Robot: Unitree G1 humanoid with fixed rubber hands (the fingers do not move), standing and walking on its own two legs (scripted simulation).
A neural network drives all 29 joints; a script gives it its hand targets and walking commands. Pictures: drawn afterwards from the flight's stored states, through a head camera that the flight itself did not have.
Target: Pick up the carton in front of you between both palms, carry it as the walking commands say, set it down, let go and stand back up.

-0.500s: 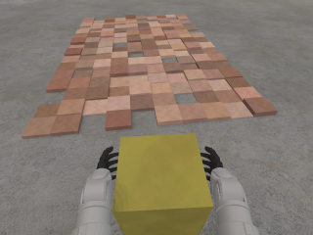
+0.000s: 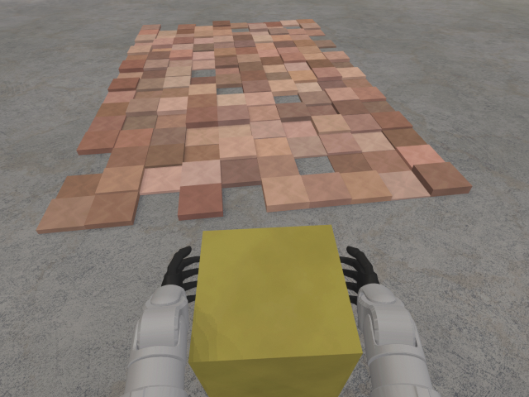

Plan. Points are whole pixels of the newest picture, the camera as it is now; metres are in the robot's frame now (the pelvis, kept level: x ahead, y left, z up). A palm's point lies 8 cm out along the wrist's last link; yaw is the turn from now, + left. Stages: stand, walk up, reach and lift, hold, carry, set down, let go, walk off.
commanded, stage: reach and lift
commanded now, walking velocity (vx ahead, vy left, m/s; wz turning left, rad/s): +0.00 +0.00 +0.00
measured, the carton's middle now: (271, 320) +0.29 +0.00 -0.04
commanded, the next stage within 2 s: hold in 0.32 s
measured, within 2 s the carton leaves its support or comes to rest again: neither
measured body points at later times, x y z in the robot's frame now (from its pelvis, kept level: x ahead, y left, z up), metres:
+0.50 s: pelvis +0.00 +0.00 +0.00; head -0.04 +0.00 +0.45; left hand +0.30 +0.15 +0.05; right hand +0.29 -0.15 +0.04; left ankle +0.01 +0.12 -0.74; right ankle +0.01 -0.12 -0.74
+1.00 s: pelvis -0.01 +0.00 +0.00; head -0.05 +0.00 +0.45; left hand +0.30 +0.15 +0.05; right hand +0.29 -0.15 +0.04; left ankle +0.01 +0.12 -0.74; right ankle +0.01 -0.12 -0.74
